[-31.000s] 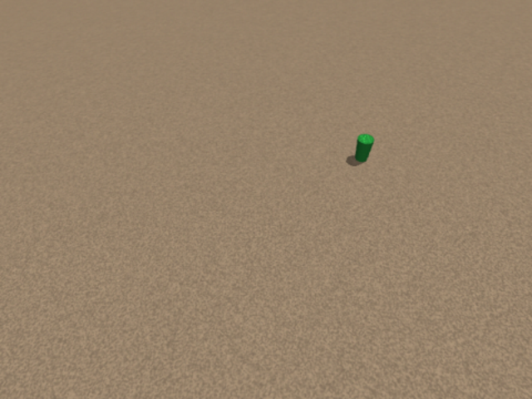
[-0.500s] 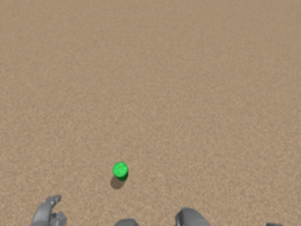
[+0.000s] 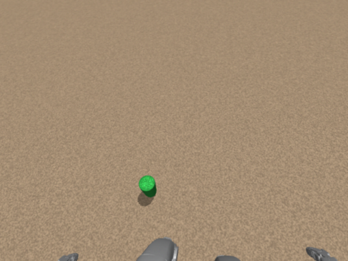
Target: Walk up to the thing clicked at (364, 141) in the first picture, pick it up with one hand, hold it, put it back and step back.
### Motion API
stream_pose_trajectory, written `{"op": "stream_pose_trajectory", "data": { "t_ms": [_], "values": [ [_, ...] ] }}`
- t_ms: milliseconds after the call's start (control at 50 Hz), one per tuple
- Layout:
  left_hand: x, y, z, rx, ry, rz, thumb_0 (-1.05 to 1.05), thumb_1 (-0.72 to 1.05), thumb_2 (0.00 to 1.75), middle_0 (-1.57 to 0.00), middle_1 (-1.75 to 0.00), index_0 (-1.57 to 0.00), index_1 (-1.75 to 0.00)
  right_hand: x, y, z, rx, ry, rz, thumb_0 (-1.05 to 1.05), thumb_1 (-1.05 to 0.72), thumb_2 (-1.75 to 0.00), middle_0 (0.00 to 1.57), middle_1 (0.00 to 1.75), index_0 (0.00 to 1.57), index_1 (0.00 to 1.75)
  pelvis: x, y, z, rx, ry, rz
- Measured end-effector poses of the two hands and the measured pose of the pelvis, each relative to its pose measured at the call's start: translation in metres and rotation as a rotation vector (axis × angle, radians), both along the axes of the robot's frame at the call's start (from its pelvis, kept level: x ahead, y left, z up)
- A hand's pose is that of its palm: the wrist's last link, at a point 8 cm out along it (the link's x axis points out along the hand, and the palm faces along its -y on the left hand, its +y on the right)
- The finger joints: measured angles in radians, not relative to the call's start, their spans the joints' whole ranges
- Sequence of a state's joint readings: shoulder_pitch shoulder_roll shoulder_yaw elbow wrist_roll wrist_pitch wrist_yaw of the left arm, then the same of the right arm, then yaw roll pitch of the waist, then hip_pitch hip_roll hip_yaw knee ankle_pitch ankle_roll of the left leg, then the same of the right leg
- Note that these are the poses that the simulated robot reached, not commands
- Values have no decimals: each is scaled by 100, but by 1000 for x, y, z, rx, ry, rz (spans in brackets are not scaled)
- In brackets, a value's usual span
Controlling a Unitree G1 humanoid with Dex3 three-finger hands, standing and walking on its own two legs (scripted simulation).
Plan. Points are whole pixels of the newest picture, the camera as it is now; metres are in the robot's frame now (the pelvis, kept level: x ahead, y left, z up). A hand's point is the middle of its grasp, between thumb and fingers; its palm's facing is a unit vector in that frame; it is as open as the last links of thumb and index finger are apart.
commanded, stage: step back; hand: left
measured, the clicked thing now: (148, 187) +0.52 +0.22 -0.69
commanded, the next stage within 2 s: none
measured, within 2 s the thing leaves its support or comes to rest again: neither
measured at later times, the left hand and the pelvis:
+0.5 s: hand out of the picture -0.05 +0.27 -0.16, palm faces -0.03 -0.92 -0.39, open 7.4 cm; pelvis -0.15 +0.00 +0.00, yaw -1 degrees
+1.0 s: hand out of the picture -0.19 +0.25 -0.15, palm faces +0.05 -0.92 -0.38, open 7.4 cm; pelvis -0.32 -0.02 +0.00, yaw +3 degrees
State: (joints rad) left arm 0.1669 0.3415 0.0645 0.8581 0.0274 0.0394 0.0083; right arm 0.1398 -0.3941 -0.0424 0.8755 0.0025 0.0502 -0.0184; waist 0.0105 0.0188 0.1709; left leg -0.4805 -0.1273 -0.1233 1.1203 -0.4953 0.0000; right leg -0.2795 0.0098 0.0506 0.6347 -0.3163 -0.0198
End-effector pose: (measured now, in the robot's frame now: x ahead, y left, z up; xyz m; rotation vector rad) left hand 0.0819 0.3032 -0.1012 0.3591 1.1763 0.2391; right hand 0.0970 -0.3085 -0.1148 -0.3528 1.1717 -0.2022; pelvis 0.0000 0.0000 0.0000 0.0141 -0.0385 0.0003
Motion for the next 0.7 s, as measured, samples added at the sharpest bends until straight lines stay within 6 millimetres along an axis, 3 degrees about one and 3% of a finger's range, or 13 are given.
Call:
{"op": "stream_pose_trajectory", "data": {
  "t_ms": [100, 180, 240, 380, 500, 580, 700],
  "values": [
    [-10, 9, 4, 12, -67, -3, 1, 90, 89, -21, -30, -20, -30, -27, 1, 5, -28, 26, 38, 1, -90, -90, 20, 30, 20, 30, -26, 5, 0, -3, 11, 30],
    [-20, 22, -7, -3, -118, -6, 1, 90, 90, -20, -30, -20, -30, -51, 8, 4, -62, 33, 64, 1, -90, -90, 20, 30, 20, 30, -51, 14, -10, -4, 3, 62],
    [-37, 26, -12, -15, -105, 9, 1, 90, 90, -20, -30, -20, -30, -70, 16, 11, -57, 34, 74, 1, -90, -90, 20, 30, 20, 30, -69, 16, -7, -7, -12, 52],
    [-91, 22, -11, -28, -44, 11, 1, 90, 90, -20, -30, -20, -30, -100, 17, 28, -62, -27, 58, 1, -90, -90, 21, 30, 21, 30, -106, 11, 4, -36, -3, 16],
    [-140, 11, -15, -9, 15, -18, 1, 90, 90, -20, -30, -20, -30, -128, -2, 23, -60, -95, 55, 1, -90, -90, 21, 30, 21, 30, -147, -4, -4, -28, -2, -25],
    [-177, -6, -15, 8, 25, -25, 1, 90, 90, -20, -30, -20, -30, -154, -25, 7, -47, -103, 33, 1, -90, -90, 21, 30, 21, 30, -178, -17, -14, -45, -11, -32],
    [-227, -21, 2, 11, 30, -3, 1, 90, 89, -20, -30, -20, -30, -210, -34, 4, -26, -40, -2, 1, -90, -90, 20, 30, 20, 30, -211, -24, -2, 9, -6, -18]
  ]
}}
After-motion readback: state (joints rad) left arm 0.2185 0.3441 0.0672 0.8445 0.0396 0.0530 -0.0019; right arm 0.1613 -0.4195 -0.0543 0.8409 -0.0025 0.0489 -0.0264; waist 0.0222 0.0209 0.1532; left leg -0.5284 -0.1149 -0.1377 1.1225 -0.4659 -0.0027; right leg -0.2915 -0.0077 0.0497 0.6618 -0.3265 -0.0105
